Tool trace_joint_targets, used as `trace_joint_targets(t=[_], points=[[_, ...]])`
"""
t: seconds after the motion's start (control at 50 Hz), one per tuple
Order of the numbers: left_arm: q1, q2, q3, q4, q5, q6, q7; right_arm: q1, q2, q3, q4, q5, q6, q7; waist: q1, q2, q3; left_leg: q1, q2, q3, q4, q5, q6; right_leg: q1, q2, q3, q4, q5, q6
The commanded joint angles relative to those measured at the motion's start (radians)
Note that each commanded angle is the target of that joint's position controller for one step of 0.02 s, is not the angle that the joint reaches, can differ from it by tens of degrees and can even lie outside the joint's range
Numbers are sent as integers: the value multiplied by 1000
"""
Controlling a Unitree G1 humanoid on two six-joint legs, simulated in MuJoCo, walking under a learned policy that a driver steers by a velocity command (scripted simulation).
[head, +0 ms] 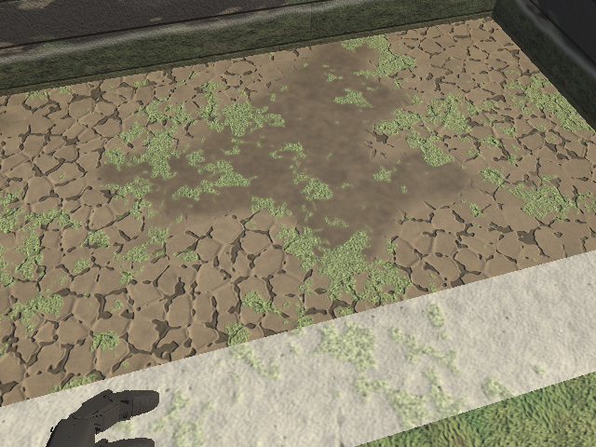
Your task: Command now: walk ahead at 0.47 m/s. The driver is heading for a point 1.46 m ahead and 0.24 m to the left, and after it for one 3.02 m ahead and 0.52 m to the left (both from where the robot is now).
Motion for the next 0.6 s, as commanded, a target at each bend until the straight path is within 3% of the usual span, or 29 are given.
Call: trace_joint_targets(t=[0.02, 0.04, 0.06, 0.08, 0.1, 0.12, 0.14, 0.18, 0.22, 0.24, 0.28, 0.32, 0.38, 0.4, 0.42, 0.48, 0.5, 0.52, 0.54, 0.56, 0.58, 0.6], points=[[217, 174, 69, 5, 6, -11, 14, -30, -198, -42, -39, 4, 12, -15, 216, 128, -108, -128, 211, -39, 321, 1078, 107, 370, 75, -54, -21, 16, -74], [383, 213, 84, 50, 15, -4, 24, -25, -176, -34, -58, -7, 13, -15, 278, 64, -230, -319, 170, -27, 580, 861, 74, 659, -43, 72, 12, 90, -124], [438, 291, 89, 64, 21, 9, 26, 136, -36, -1, -69, -34, 1, -8, 182, -219, -412, -638, -24, -31, 990, 17, 15, 983, -323, 520, -20, 3, -282], [468, 211, 66, 74, 18, 15, 17, 109, -100, -17, -59, 4, -20, -2, 226, -206, -475, -744, -68, -184, 1169, -194, 19, 935, -389, 781, -215, -201, -337], [375, 162, 48, 76, 14, 11, 17, -11, -171, -45, -110, 37, -28, -5, 207, -125, -248, -834, -5, -171, 1198, -152, 36, 772, -346, 643, -262, -293, -278], [295, 123, 36, 71, 17, 10, 16, -91, -158, -42, -140, 39, -30, -15, 183, -63, -129, -845, 42, -125, 1172, -72, 45, 623, -303, 507, -283, -256, -241], [241, 105, 30, 67, 27, 1, 11, -116, -139, -45, -151, 28, -27, -22, 150, -21, -67, -809, 78, -121, 1098, 2, 44, 496, -250, 399, -303, -168, -213], [211, 74, 24, 84, 50, -18, 7, -53, -106, -51, -133, 12, 0, -22, 86, -71, -61, -690, 123, -125, 1012, 90, 41, 374, -178, 278, -340, -95, -197], [250, 74, 26, 114, 40, -25, 7, -32, -80, -53, -127, 7, 24, -25, 74, -60, -46, -684, 133, -104, 960, 97, 24, 331, -171, 243, -366, -63, -225], [265, 83, 30, 125, 37, -26, 14, -69, -78, -53, -145, 7, 31, -26, 75, -54, -24, -724, 139, -102, 916, 120, 16, 325, -179, 241, -383, -94, -235], [316, 116, 41, 149, 39, -24, 31, -173, -74, -48, -187, -5, 32, -25, 96, -34, 22, -832, 158, -109, 789, 217, 0, 347, -189, 249, -398, -143, -240], [358, 125, 45, 168, 35, -15, 46, -246, -54, -39, -224, -5, 28, -21, 114, -9, 29, -870, 155, -112, 662, 339, 0, 372, -189, 227, -379, -128, -223], [401, 129, 48, 191, 29, -6, 53, -311, -38, -27, -240, -13, 22, -11, 140, -41, 35, -803, 119, -68, 526, 458, 5, 337, -162, 150, -332, -52, -198], [430, 118, 44, 212, 18, -2, 52, -329, -30, -23, -252, -12, 18, -6, 145, -47, 42, -793, 115, -55, 499, 492, 11, 336, -158, 131, -301, -24, -192], [465, 107, 41, 227, 13, 2, 50, -346, -25, -20, -258, -13, 16, 0, 156, -52, 39, -789, 108, -47, 498, 492, 18, 352, -174, 134, -281, -11, -195], [502, 125, 47, 246, 6, 23, 52, -399, -40, -23, -299, -10, 14, 14, 168, -38, 56, -789, 93, -30, 452, 385, 47, 395, -209, 156, -216, 9, -179], [464, 150, 43, 205, 56, 31, 56, -417, -64, -29, -333, -91, 37, 17, 160, -65, 33, -758, 59, 66, 430, 267, 63, 419, -170, 127, -192, 91, -156], [481, 140, 40, 206, 58, 36, 65, -403, -61, -35, -337, -89, 36, 27, 175, -72, 23, -671, 42, 57, 416, 274, 72, 406, -175, 144, -177, 173, -137], [464, 152, 41, 208, 54, 40, 74, -280, -70, -44, -313, -74, 33, 29, 111, -92, -12, -559, 17, 42, 380, 253, 89, 417, -169, 130, -89, 263, -113], [444, 169, 46, 203, 48, 51, 81, -85, -88, -57, -254, -71, 21, 23, 28, -40, -98, -359, -7, 17, 309, 256, 111, 391, -106, 67, 141, 334, -80], [480, 113, 28, 179, 34, 57, 81, 91, -175, -73, -238, -58, 1, 17, -27, 141, -271, -99, 229, -263, 266, 297, 150, 247, -24, -15, 522, 39, -34], [576, 66, 27, 156, 18, 62, 70, 137, -257, -86, -214, 1, 13, 15, 13, 305, -398, 120, 424, -671, 101, 194, 257, -50, 156, 46, 841, -561, -6]])
Keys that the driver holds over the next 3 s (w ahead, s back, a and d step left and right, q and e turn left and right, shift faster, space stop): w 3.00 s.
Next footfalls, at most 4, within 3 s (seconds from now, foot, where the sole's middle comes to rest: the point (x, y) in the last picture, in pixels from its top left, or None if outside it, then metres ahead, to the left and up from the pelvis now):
0.04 right None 0.20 -0.12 -0.76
0.58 left None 0.46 0.12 -0.76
1.10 right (313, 400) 0.55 -0.08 -0.76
1.42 left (225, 420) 0.52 0.12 -0.76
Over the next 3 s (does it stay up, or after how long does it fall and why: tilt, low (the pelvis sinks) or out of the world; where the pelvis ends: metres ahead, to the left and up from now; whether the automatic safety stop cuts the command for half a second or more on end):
stays up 0.50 -0.01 -0.01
